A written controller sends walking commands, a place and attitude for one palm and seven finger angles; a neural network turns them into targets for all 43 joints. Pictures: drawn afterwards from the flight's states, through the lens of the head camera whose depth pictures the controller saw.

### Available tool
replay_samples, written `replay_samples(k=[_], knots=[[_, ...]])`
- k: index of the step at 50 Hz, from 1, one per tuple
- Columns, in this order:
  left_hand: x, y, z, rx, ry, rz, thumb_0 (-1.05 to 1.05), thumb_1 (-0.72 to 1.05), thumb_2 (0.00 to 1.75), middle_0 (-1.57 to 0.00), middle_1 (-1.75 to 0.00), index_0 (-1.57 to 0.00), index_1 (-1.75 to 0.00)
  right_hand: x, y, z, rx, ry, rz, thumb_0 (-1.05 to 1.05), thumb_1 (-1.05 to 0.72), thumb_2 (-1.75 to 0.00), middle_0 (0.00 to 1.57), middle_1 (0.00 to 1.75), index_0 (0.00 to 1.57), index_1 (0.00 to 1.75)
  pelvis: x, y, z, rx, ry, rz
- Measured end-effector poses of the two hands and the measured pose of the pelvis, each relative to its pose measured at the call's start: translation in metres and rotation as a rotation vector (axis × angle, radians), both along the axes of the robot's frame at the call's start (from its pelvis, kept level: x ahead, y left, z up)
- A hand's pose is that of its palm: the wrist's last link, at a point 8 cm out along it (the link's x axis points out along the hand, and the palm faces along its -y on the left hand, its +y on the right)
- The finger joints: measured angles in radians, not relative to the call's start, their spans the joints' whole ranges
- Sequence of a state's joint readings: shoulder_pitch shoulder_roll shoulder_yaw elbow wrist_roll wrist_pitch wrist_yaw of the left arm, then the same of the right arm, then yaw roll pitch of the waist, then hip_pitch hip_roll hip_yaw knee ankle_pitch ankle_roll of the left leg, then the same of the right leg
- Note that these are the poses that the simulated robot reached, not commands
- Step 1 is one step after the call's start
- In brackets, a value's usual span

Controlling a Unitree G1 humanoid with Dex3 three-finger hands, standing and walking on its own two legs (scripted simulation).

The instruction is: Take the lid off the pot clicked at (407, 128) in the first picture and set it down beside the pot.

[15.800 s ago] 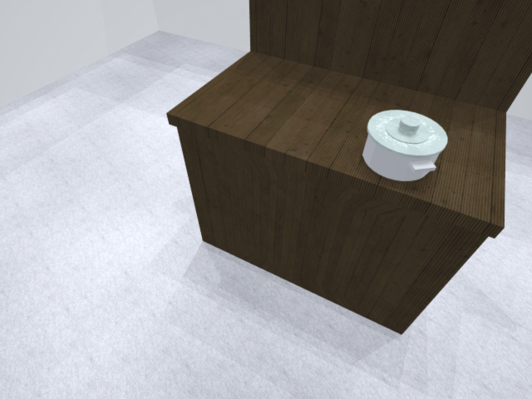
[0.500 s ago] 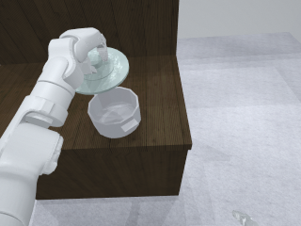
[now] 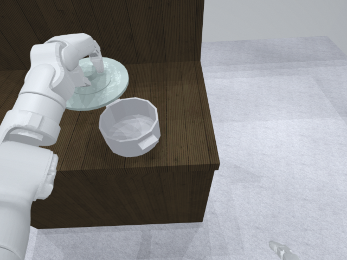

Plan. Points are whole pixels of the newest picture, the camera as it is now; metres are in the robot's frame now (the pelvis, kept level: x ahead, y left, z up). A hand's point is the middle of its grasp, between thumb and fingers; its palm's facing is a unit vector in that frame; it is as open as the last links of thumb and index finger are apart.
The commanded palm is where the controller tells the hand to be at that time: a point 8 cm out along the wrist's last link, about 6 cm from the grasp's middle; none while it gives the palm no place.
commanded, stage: move the lid sideways beside the pot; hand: left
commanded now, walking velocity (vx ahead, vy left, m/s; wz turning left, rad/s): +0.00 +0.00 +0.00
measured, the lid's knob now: (86, 73) +0.50 +0.20 +0.18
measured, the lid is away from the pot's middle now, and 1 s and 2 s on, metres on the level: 0.07 0.19 0.23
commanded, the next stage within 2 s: lower the lid onto the table in 1.56 s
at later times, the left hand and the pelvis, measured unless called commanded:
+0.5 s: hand (54, 75) +0.46 +0.26 +0.20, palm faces -0.29 -0.05 -0.96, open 7.5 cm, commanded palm +0.45 +0.26 +0.28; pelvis +0.00 +0.01 +0.00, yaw +0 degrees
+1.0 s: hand (25, 81) +0.44 +0.32 +0.20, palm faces -0.32 -0.06 -0.95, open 7.5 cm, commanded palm +0.45 +0.32 +0.28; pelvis -0.01 +0.02 +0.00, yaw +0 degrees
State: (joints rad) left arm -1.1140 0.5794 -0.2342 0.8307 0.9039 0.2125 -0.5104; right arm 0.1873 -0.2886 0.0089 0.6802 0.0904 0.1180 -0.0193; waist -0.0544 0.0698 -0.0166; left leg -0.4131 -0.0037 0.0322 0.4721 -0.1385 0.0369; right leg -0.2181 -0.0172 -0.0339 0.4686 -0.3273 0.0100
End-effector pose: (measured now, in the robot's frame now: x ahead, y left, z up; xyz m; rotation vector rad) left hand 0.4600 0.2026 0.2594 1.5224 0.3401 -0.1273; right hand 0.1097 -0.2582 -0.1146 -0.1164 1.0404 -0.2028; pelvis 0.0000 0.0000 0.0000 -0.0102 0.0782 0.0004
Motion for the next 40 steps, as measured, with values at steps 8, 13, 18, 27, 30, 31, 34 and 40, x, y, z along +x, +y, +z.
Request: replay_samples(k=[8,13,18,27,30,31,34,40], knots=[[-0.002,0.022,0.000,0.003,-0.006,-0.001,-0.04,0.26,0.78,-0.72,-0.98,-0.65,-0.90,-0.005,-0.005,0.002,-0.023,0.027,-0.006,0.01,-0.90,-0.90,0.20,0.30,0.20,0.30,0.001,0.003,0.000,-0.006,0.006,0.003],[-0.001,0.035,-0.004,0.000,0.007,0.013,-0.04,0.26,0.78,-0.72,-0.98,-0.64,-0.90,-0.008,-0.004,0.002,-0.030,0.042,-0.010,0.01,-0.90,-0.90,0.20,0.30,0.20,0.30,0.001,0.005,0.000,-0.008,0.011,0.002],[-0.002,0.043,-0.002,0.008,-0.003,0.007,-0.04,0.27,0.78,-0.72,-0.98,-0.64,-0.90,-0.010,0.000,0.001,-0.029,0.049,-0.010,0.01,-0.90,-0.90,0.20,0.30,0.20,0.30,0.000,0.008,0.000,-0.011,0.019,0.004],[-0.003,0.062,0.001,0.002,0.000,0.034,-0.04,0.27,0.78,-0.72,-0.98,-0.64,-0.90,-0.016,0.006,-0.001,-0.018,0.064,-0.017,0.01,-0.90,-0.90,0.20,0.30,0.20,0.30,-0.001,0.012,0.000,-0.014,0.027,0.001],[-0.004,0.070,-0.001,0.003,0.015,0.053,-0.04,0.27,0.78,-0.72,-0.98,-0.64,-0.90,-0.018,0.007,-0.001,-0.019,0.070,-0.024,0.01,-0.90,-0.90,0.20,0.30,0.20,0.30,-0.002,0.012,-0.001,-0.015,0.027,-0.001],[-0.004,0.073,-0.001,0.006,0.021,0.058,-0.04,0.27,0.78,-0.72,-0.98,-0.64,-0.90,-0.019,0.007,0.000,-0.021,0.073,-0.025,0.01,-0.90,-0.90,0.20,0.30,0.20,0.30,-0.002,0.013,-0.001,-0.016,0.028,0.000],[-0.007,0.079,0.001,0.014,0.015,0.052,-0.04,0.27,0.78,-0.72,-0.98,-0.64,-0.90,-0.022,0.006,0.000,-0.030,0.081,-0.027,0.01,-0.90,-0.90,0.20,0.30,0.20,0.30,-0.003,0.013,-0.001,-0.018,0.028,-0.001],[-0.011,0.093,0.000,0.014,0.026,0.067,-0.04,0.27,0.78,-0.72,-0.98,-0.64,-0.90,-0.028,0.003,0.001,-0.047,0.101,-0.032,0.01,-0.90,-0.90,0.20,0.30,0.20,0.30,-0.005,0.015,-0.001,-0.021,0.030,0.002]])
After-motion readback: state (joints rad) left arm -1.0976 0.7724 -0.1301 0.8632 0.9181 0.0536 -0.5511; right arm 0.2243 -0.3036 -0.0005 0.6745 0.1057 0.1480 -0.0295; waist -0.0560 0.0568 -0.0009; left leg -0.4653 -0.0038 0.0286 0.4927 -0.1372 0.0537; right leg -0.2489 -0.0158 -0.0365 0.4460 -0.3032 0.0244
